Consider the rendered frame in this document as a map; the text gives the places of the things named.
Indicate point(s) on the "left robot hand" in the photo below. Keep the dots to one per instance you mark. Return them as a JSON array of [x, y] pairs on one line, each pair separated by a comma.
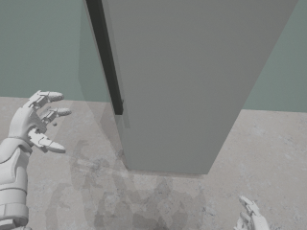
[[25, 120]]

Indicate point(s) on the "right robot hand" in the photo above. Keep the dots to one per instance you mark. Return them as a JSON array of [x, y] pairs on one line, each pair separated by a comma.
[[253, 220]]

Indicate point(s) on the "left robot forearm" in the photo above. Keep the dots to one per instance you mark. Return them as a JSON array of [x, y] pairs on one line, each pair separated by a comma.
[[14, 159]]

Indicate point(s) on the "fridge door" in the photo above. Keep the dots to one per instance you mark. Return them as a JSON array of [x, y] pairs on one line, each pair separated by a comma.
[[185, 69]]

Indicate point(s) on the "handle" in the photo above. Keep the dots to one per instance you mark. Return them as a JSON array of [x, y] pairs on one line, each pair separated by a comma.
[[98, 21]]

